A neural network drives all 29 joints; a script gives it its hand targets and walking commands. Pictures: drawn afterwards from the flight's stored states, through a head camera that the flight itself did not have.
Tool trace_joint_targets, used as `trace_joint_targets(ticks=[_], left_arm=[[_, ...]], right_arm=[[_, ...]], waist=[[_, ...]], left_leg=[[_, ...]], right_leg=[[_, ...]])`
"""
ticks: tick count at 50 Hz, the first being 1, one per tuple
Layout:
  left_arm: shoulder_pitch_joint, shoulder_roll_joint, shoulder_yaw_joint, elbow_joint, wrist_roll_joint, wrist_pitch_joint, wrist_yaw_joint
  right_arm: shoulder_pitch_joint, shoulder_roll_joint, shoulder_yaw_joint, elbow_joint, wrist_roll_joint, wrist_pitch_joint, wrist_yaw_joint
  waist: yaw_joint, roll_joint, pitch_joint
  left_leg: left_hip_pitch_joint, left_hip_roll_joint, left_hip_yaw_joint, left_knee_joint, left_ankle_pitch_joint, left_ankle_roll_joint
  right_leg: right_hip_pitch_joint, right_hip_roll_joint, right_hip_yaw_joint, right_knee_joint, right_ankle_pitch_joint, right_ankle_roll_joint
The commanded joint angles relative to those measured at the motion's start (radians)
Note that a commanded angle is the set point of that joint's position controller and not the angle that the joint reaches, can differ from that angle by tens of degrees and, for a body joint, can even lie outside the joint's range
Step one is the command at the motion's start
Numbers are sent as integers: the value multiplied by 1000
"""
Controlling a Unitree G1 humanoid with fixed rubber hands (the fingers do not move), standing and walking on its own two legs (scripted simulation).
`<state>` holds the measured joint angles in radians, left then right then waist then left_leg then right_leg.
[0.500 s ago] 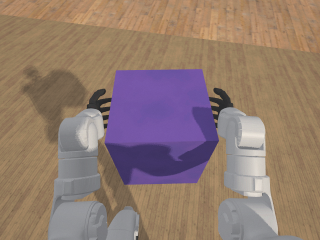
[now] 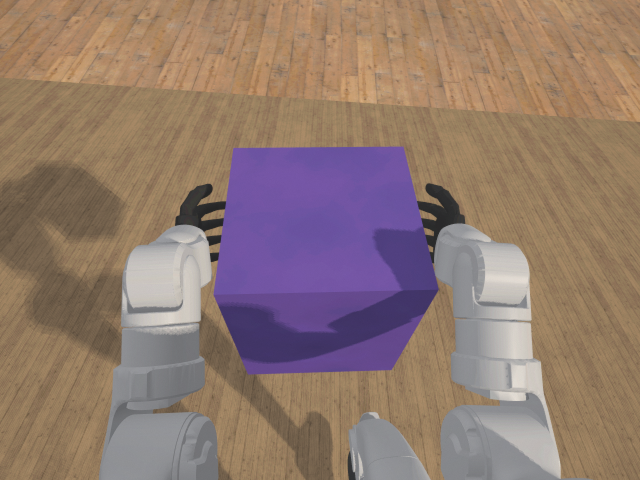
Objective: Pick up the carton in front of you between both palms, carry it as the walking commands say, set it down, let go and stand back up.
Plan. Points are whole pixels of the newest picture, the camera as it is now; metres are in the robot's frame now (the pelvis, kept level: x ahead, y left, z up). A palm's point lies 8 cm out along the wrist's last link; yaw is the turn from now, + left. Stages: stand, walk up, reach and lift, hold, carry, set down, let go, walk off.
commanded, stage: carry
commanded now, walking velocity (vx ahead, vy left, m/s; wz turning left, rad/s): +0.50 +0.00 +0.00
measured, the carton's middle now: (319, 269) +0.37 -0.03 +0.01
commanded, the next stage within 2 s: none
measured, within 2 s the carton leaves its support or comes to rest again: neither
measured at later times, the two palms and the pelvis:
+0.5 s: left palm (206, 119) +0.64 +0.14 +0.04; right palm (380, 109) +0.67 -0.16 +0.04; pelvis +0.30 -0.04 -0.05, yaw +2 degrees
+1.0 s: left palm (224, 44) +0.96 +0.13 -0.01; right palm (358, 48) +0.94 -0.17 -0.01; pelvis +0.60 +0.00 -0.10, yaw -1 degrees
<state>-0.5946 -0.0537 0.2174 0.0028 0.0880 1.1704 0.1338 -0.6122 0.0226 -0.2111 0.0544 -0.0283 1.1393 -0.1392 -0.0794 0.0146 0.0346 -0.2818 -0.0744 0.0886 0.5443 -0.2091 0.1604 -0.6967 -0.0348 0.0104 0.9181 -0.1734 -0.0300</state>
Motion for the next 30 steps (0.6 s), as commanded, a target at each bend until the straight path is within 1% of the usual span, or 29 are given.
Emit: trace_joint_targets(ticks=[1, 3, 4, 5, 6, 7, 8, 9, 10, 11, 12, 13, 14, 15, 16, 17, 18, 20, 21, 22, 23, 25, 27, 30], left_arm=[[-684, -1006, -699, -121, -371, -50, -174], [-671, -973, -701, -119, -368, -39, -177], [-660, -954, -698, -108, -363, -31, -181], [-646, -935, -691, -89, -358, -22, -186], [-629, -914, -678, -65, -353, -14, -192], [-614, -895, -662, -38, -349, -6, -197], [-613, -884, -644, -15, -344, 0, -203], [-608, -866, -618, 10, -336, 7, -211], [-606, -848, -587, 50, -327, 13, -215], [-626, -819, -570, 89, -332, 17, -219], [-638, -853, -577, 97, -360, 17, -225], [-687, -929, -606, 67, -404, 12, -236], [-766, -991, -639, 10, -433, 10, -242], [-840, -1044, -660, -27, -469, 9, -247], [-881, -1076, -680, -53, -502, 5, -251], [-893, -1096, -695, -71, -525, 0, -252], [-884, -1106, -701, -77, -536, -5, -253], [-843, -1105, -695, -77, -538, -15, -256], [-814, -1112, -699, -69, -538, -17, -258], [-795, -1107, -701, -71, -536, -21, -261], [-781, -1102, -704, -74, -534, -25, -263], [-767, -1086, -712, -88, -532, -30, -265], [-763, -1062, -721, -110, -533, -31, -263], [-706, -1020, -716, -84, -517, -24, -259]], right_arm=[[-743, 1102, 736, -162, 484, -7, 285], [-702, 1070, 731, -144, 473, -3, 282], [-680, 1053, 727, -126, 467, 0, 281], [-663, 1037, 723, -104, 461, 3, 280], [-655, 1026, 718, -77, 455, 7, 280], [-650, 1018, 711, -48, 450, 12, 280], [-649, 1012, 704, -19, 444, 15, 281], [-674, 1002, 691, 0, 438, 18, 280], [-682, 1009, 669, 28, 431, 28, 280], [-700, 1013, 659, 56, 433, 41, 273], [-718, 1018, 643, 47, 425, 45, 264], [-756, 1030, 637, 13, 415, 42, 258], [-796, 1059, 631, -10, 406, 39, 250], [-809, 1077, 625, -33, 396, 33, 241], [-797, 1085, 623, -48, 387, 29, 232], [-783, 1091, 624, -60, 383, 25, 224], [-761, 1095, 625, -62, 377, 20, 216], [-716, 1092, 628, -69, 358, 7, 203], [-685, 1091, 633, -62, 347, 5, 198], [-673, 1089, 642, -69, 340, 0, 194], [-667, 1084, 650, -78, 335, -4, 192], [-671, 1072, 670, -105, 334, -9, 187], [-683, 1049, 687, -140, 336, -9, 182], [-652, 997, 688, -134, 324, 7, 183]], waist=[[-25, 77, -512], [-44, 76, -489], [-46, 78, -477], [-40, 82, -466], [-18, 84, -459], [21, 78, -468], [74, 59, -489], [114, -19, -503], [108, -201, -560], [126, -301, -615], [153, -268, -681], [147, -156, -627], [130, -63, -558], [119, -4, -512], [109, -1, -495], [107, -29, -492], [109, -56, -496], [120, -96, -518], [127, -107, -526], [135, -116, -532], [144, -123, -534], [159, -123, -526], [175, -117, -505], [201, -120, -474]], left_leg=[[482, 182, -190, 3, 845, -4], [478, 151, -160, 38, 796, -7], [453, 148, -149, 68, 745, -6], [418, 150, -139, 102, 692, -8], [376, 154, -128, 157, 673, -15], [329, 152, -100, 244, 679, -32], [243, 137, -53, 383, 616, -55], [48, 100, -38, 550, 303, -72], [-189, 18, -13, 689, -330, -108], [-391, -21, -88, 881, -437, -136], [-512, 3, -129, 983, -437, -121], [-547, 37, -130, 948, -382, -106], [-527, 62, -132, 867, -311, -105], [-474, 80, -132, 792, -269, -110], [-417, 94, -132, 718, -243, -118], [-388, 95, -119, 671, -226, -125], [-390, 96, -108, 633, -198, -129], [-447, 100, -93, 565, -116, -132], [-477, 101, -83, 532, -71, -132], [-504, 102, -73, 499, -32, -131], [-526, 99, -62, 467, 5, -130], [-532, 84, -41, 372, 80, -126], [-513, 58, -15, 248, 163, -121], [-443, 14, 28, 38, 300, -105]], right_leg=[[-32, 64, -95, -182, 176, -11], [25, 95, -130, -337, 278, -20], [78, 102, -135, -402, 339, -30], [140, 100, -132, -455, 395, -43], [222, 96, -124, -498, 431, -59], [336, 91, -129, -539, 458, -72], [498, 66, -127, -583, 510, -75], [682, -44, -33, -481, 710, -64], [917, -249, 236, -307, 1098, -107], [1083, -349, 440, -286, 1044, -239], [1117, -380, 587, -360, 553, -342], [981, -314, 585, -451, 175, -321], [853, -266, 528, -484, 101, -275], [744, -247, 455, -497, 147, -245], [663, -227, 400, -518, 157, -219], [628, -209, 366, -527, 172, -199], [637, -198, 337, -523, 233, -185], [724, -187, 281, -482, 465, -159], [769, -180, 251, -460, 583, -148], [810, -171, 225, -441, 678, -139], [843, -161, 206, -428, 742, -132], [875, -129, 171, -416, 790, -122], [897, -94, 138, -402, 800, -118], [928, -52, 89, -359, 788, -115]])
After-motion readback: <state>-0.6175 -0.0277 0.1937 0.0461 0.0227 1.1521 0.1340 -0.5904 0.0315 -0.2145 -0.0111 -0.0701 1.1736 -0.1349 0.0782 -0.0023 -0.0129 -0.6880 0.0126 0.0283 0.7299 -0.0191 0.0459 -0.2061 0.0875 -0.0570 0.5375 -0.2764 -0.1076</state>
